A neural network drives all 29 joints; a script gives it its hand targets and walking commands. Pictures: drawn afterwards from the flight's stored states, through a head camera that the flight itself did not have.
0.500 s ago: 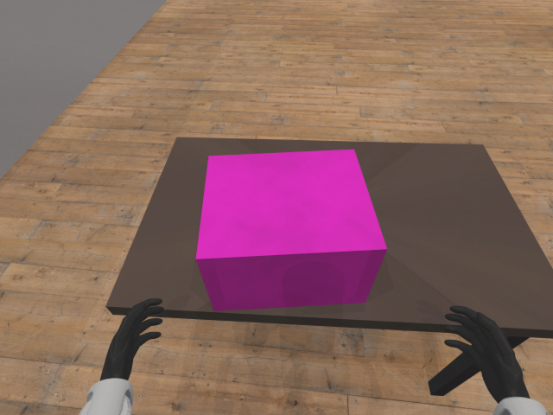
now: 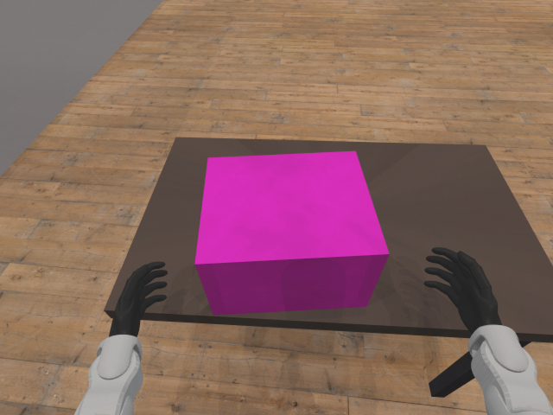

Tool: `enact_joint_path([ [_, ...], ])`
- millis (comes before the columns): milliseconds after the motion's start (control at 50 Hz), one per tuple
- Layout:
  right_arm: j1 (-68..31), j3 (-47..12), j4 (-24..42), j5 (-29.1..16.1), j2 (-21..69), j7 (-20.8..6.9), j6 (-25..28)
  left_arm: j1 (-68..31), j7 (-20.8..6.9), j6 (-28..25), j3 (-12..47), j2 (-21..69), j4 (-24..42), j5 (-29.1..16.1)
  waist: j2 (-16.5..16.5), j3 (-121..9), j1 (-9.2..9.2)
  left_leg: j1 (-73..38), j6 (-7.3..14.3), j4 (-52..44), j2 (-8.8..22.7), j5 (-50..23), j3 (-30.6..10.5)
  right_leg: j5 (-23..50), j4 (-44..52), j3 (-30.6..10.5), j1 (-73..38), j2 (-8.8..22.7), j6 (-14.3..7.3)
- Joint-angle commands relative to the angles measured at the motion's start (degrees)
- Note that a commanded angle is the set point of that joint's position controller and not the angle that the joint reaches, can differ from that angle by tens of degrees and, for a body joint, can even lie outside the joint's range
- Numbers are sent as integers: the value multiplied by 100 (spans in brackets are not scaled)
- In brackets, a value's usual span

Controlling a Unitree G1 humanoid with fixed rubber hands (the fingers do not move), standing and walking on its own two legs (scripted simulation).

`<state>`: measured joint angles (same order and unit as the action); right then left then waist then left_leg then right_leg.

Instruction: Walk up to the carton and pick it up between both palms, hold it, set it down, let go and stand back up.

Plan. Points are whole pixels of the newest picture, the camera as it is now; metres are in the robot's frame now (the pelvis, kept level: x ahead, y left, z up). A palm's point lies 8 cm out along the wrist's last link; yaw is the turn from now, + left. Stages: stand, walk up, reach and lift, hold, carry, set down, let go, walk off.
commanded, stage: reach and lift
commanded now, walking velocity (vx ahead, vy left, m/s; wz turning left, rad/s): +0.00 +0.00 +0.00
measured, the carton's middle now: (286, 231) +0.45 +0.02 -0.05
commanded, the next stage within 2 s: none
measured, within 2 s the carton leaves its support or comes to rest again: neither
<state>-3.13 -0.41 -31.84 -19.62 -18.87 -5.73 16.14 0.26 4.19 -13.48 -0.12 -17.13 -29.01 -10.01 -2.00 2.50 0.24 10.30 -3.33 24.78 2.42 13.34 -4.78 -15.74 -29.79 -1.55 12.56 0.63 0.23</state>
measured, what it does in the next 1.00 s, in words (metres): stands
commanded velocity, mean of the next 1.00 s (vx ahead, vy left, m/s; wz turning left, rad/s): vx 0.00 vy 0.00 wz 0.00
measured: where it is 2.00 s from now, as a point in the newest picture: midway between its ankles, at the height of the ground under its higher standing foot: outside the picture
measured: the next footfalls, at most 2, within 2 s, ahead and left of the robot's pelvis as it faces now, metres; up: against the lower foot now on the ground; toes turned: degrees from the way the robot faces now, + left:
none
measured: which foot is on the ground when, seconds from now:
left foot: down 0.00-1.00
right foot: down 0.00-1.00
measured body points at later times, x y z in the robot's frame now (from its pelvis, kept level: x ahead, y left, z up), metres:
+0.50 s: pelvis +0.00 +0.00 +0.00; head +0.02 +0.01 +0.45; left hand +0.34 +0.25 +0.04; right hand +0.36 -0.23 +0.05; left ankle +0.00 +0.18 -0.74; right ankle +0.00 -0.12 -0.74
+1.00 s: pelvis +0.01 +0.01 +0.00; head +0.05 +0.02 +0.44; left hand +0.42 +0.26 +0.06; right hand +0.44 -0.23 +0.09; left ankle +0.00 +0.18 -0.74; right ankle +0.00 -0.12 -0.74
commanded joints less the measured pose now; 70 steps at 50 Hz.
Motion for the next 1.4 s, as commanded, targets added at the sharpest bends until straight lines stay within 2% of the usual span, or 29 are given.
enact_joint_path([
  [0,-967,-57,183,-48,-1050,154,-7,-1047,-180,105,-637,-857,351,-505,-275,-1362,-233,39,219,-301,-393,-953,832,1775,700,-263,-805,-23,125],
  [40,-1629,-64,14,-112,-1061,173,-59,-1657,-247,207,-601,-890,150,-553,-195,-1556,-250,192,205,-299,-394,-955,815,1860,674,-274,-719,-24,152],
  [80,-2197,-97,-117,-158,-1030,151,-151,-2291,-229,185,-508,-964,152,-624,58,-1490,-309,346,211,-315,-373,-681,858,1170,718,-236,-516,-10,89],
  [140,-2482,-119,-233,-139,-1081,170,-238,-2560,-280,199,-478,-1072,-207,-762,-177,-1487,-275,370,243,-290,-348,-706,874,1289,695,-211,-532,-29,140],
  [200,-2919,-166,-571,-210,-1182,113,-281,-2979,-241,248,-423,-974,-548,-770,38,-1523,-363,481,217,-257,-297,-743,876,944,660,-111,-300,-81,91],
  [260,-2912,-92,-916,-186,-1257,169,-232,-3072,-287,239,-363,-1044,-507,-722,103,-1872,-186,286,187,-176,-325,-1049,861,1515,643,-109,-376,-103,113],
  [280,-3051,-250,-717,-264,-1220,185,-236,-3080,-317,254,-397,-1098,-500,-734,126,-2023,-313,313,185,-143,-351,-1282,870,1765,591,-147,-482,-100,119],
  [320,-3245,-250,-943,-287,-1232,231,-214,-3271,-377,303,-400,-1081,-810,-774,-46,-1986,-185,476,190,-70,-369,-1355,861,2040,515,-165,-581,-106,166],
  [360,-3470,-337,-716,-314,-1355,265,-200,-3345,-389,300,-477,-1143,-665,-714,-93,-2441,-273,382,189,-39,-374,-1597,850,2344,481,-152,-726,-124,184],
  [400,-4149,-288,-1334,-398,-1376,175,-291,-4209,-345,365,-329,-1158,-1150,-730,261,-2221,-262,491,148,-76,-292,-1274,842,1450,586,0,-88,-196,95],
  [420,-3924,-390,-1405,-392,-1346,179,-357,-3906,-314,419,-332,-1098,-1046,-635,317,-2084,-360,396,154,-93,-299,-1311,843,1450,626,-8,-127,-181,76],
  [460,-3696,-405,-1252,-430,-1383,202,-285,-3702,-313,429,-314,-1026,-619,-618,216,-2327,-227,15,136,36,-307,-1796,860,2081,573,-2,-148,-265,136],
  [520,-4909,-320,-1923,-370,-1595,181,-568,-4949,-298,573,-202,-1255,-1692,-826,129,-1998,-211,818,202,-51,-268,-894,834,1013,589,32,201,-234,136],
  [600,-4741,-541,-1701,-622,-1576,169,-504,-4727,-273,489,-124,-1126,-1533,-904,107,-2818,-289,576,147,164,-284,-1661,881,2079,451,35,-36,-262,158],
  [640,-5274,-501,-2131,-594,-1714,136,-573,-5419,-271,507,-27,-1183,-1939,-872,282,-2964,-213,571,121,230,-226,-1515,840,1713,461,98,348,-305,123],
  [660,-4809,-645,-2198,-703,-1654,135,-525,-4933,-273,498,-157,-1252,-1707,-756,368,-2922,-339,328,101,304,-230,-1921,822,2088,464,70,269,-303,100],
  [700,-5504,-553,-2426,-772,-1859,97,-528,-5653,-248,532,-73,-1333,-1997,-833,371,-3333,-290,355,61,434,-181,-1953,828,1844,448,142,648,-389,83],
  [740,-5427,-805,-2376,-842,-1753,111,-524,-5437,-310,557,-210,-1364,-2225,-770,197,-3292,-469,488,98,509,-243,-2216,924,2685,317,72,296,-333,123],
  [760,-5756,-682,-2750,-885,-1879,94,-578,-5862,-314,589,-77,-1360,-2386,-803,466,-3332,-271,531,29,503,-222,-2038,864,2148,397,139,506,-358,69],
  [780,-5818,-802,-2718,-948,-1871,89,-590,-5842,-316,604,-74,-1353,-2494,-828,246,-3235,-453,542,81,461,-187,-1990,828,2097,431,128,587,-349,109],
  [840,-6017,-813,-2809,-1067,-1951,10,-547,-6063,-264,549,177,-1176,-2187,-955,495,-3789,-439,56,-23,629,-114,-2582,854,2111,439,293,1055,-467,19],
  [880,-6239,-597,-2992,-990,-2083,26,-605,-6348,-282,627,235,-1282,-2529,-1017,414,-3776,-259,264,-11,649,-130,-2352,828,1981,482,312,1179,-468,2],
  [900,-6142,-784,-2818,-1013,-2083,38,-602,-6202,-272,640,48,-1402,-2456,-939,394,-3883,-513,155,12,658,-153,-2466,892,2230,454,245,1054,-427,20],
  [940,-6257,-901,-2805,-1066,-2011,53,-600,-6257,-317,656,8,-1463,-2534,-950,307,-3898,-546,347,26,674,-200,-2493,909,2539,429,203,875,-396,78],
  [980,-6651,-778,-3196,-1050,-2076,23,-740,-6758,-313,707,52,-1503,-2671,-985,433,-3793,-483,504,39,613,-172,-2234,903,2119,460,211,1138,-380,55],
  [1000,-6599,-745,-2863,-1040,-2091,25,-625,-6679,-251,630,139,-1413,-2250,-973,480,-4167,-464,193,-13,652,-125,-2487,881,2220,433,294,1131,-436,36],
  [1160,-7191,-801,-3873,-979,-2096,-67,-784,-7378,-256,689,379,-1409,-3217,-1077,465,-3980,-426,508,-10,689,-102,-2227,818,1709,412,374,1665,-414,-38],
  [1260,-7109,-1182,-4138,-1106,-1899,-56,-619,-7197,-310,419,234,-1424,-3706,-1011,234,-4066,-628,780,7,799,-138,-2497,885,2378,199,313,1372,-365,33],
  [1380,-7137,-1156,-4475,-1032,-1788,-18,-154,-7212,-355,-124,497,-1133,-4127,-1061,366,-4647,-506,704,-109,972,-93,-2809,859,2502,96,409,1780,-369,40],
])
